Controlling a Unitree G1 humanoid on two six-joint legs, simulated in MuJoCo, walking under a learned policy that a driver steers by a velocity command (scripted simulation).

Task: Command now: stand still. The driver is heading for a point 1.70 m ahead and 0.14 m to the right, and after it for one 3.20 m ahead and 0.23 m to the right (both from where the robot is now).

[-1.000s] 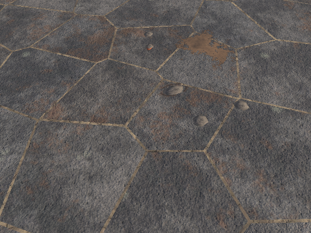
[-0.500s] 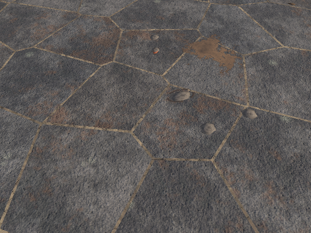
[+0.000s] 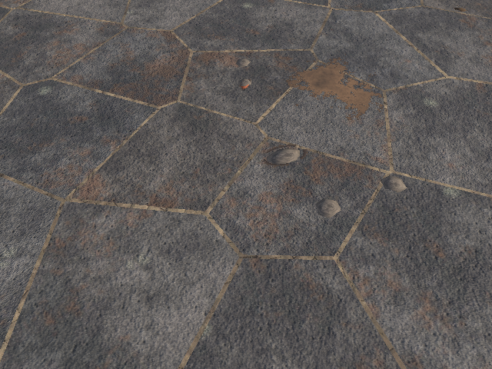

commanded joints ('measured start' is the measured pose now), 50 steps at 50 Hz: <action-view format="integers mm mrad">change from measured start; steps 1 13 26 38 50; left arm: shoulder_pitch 66 90 111 124 56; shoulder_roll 81 71 64 61 13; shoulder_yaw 11 5 0 -3 -10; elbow -6 12 16 13 -50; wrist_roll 0 -1 -2 -2 -23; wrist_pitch -5 -8 -10 -10 -51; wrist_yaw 2 2 0 -1 -4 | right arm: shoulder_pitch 46 69 93 113 259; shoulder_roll -82 -74 -68 -65 -171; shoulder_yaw -12 -5 3 9 -26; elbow -18 1 10 12 18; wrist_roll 0 0 1 2 35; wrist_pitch -5 -4 -4 -5 -25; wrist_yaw -3 -4 -4 -5 -12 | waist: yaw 0 -1 -2 -2 -62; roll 4 3 2 2 180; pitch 25 36 38 39 147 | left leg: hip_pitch -59 -65 -67 -68 -86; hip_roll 19 15 14 14 216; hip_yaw -5 0 5 9 -328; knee -112 -118 -116 -112 -288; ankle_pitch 200 171 174 182 -632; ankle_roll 12 8 5 2 179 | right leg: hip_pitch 15 5 0 -2 -296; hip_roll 19 23 26 27 96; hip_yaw -30 -33 -34 -34 -116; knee -71 -75 -73 -69 252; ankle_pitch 143 128 133 141 -254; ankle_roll -11 -12 -14 -16 -69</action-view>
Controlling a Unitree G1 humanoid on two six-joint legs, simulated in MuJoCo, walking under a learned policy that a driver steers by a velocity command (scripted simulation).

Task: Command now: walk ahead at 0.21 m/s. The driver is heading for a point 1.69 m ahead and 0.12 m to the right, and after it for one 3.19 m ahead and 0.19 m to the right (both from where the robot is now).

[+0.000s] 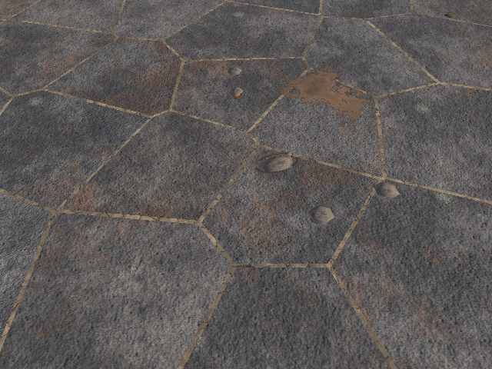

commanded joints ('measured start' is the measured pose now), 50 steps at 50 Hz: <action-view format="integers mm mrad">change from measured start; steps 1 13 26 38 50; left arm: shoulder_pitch -64 131 225 59 -395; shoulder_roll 21 95 171 114 126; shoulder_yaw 0 -1 13 26 11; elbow -86 -64 -49 -160 -318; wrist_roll -14 14 -1 -5 -2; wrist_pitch -56 -118 -83 -92 -98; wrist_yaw -13 -76 -29 -32 -70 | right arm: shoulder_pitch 170 -116 -526 -207 53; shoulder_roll -201 -137 -117 -137 -239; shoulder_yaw -48 -36 -2 -13 -22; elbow -1 -129 -299 -148 -69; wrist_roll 17 -6 6 -29 -6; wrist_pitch -33 -112 -101 -118 -97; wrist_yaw -2 21 86 83 35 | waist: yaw -64 19 54 34 -80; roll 218 -57 -91 58 49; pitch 210 107 141 -35 73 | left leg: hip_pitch -93 -663 -452 -36 129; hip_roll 290 114 19 200 186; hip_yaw -483 -47 66 -201 -60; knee -416 573 -71 -471 -488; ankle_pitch -543 224 430 316 384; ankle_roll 227 78 73 240 197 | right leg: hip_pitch -272 253 330 -266 -384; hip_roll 39 -217 -206 -115 -57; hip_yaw -62 319 46 70 -15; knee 212 -479 -498 548 -82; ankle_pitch -46 245 642 180 566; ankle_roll -47 -185 -168 -76 -29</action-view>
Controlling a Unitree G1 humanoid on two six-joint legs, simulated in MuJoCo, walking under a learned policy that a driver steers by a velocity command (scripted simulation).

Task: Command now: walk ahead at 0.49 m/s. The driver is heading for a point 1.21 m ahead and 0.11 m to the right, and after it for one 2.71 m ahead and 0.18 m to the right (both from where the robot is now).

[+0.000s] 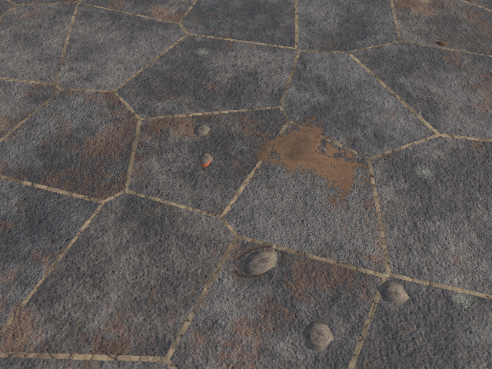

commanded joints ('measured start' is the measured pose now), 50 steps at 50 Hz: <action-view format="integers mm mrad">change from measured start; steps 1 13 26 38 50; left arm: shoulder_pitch -132 145 323 390 69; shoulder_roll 38 101 144 80 71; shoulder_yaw -6 10 14 -14 14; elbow -88 -28 68 74 -34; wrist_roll -8 18 5 -10 10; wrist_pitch -16 -27 -17 -28 8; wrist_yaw -20 -35 2 -6 9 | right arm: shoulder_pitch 45 -95 -390 69 -83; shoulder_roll -161 -141 -66 -228 -161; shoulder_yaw -29 -27 -22 -74 -44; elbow -23 -94 -196 -108 -103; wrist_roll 9 12 1 0 -11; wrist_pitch -2 -24 10 -5 -10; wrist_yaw -6 -6 8 29 -1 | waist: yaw -8 100 132 -45 62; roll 79 -13 -22 249 82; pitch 94 -67 71 -369 31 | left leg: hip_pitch -28 -664 -665 434 -134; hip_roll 285 198 176 454 273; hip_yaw -134 -123 -56 -773 -165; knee -57 1017 421 111 -98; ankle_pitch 198 -79 355 -88 257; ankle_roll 147 9 -41 286 167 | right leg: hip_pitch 20 650 612 -19 -9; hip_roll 36 -145 -64 159 -24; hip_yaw -33 281 24 98 14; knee -92 -426 -550 686 176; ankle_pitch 1 -140 -62 -665 -85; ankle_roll -5 -208 -176 -19 13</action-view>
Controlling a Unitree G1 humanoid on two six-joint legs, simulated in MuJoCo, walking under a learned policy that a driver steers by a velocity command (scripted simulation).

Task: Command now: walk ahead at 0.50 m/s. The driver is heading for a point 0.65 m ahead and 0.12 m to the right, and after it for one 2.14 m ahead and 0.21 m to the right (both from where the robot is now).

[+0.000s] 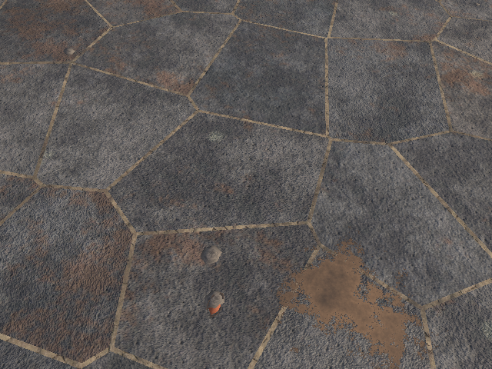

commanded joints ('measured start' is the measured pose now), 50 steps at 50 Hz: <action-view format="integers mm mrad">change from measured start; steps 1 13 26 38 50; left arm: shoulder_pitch -34 48 126 252 173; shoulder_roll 32 133 118 155 33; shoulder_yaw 6 36 19 33 25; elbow -53 -57 4 77 -16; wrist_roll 2 -8 12 -16 -27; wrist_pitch -7 -33 -36 3 34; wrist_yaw -6 -48 -23 -1 1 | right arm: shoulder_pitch -22 34 -142 -383 -157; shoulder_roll -155 -180 -91 -115 -111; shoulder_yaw -26 -35 -24 -18 -33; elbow -54 -11 -108 -201 -97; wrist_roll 7 21 8 23 -13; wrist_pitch -10 36 25 -12 -27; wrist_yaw -16 -28 -25 20 -7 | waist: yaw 24 133 47 84 61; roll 92 123 -9 -41 142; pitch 36 -88 17 69 4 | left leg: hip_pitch -19 162 -559 -430 -48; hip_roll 258 268 230 136 353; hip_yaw -155 -80 -120 -83 -165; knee -146 273 679 238 -119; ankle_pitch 191 634 39 114 44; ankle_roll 134 49 -70 -41 95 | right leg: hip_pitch -11 432 523 690 36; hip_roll -1 139 -91 -123 -18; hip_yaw -4 -100 122 94 61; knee -161 -457 -821 -696 225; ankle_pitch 173 72 124 172 -125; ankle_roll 10 -103 -232 -164 -30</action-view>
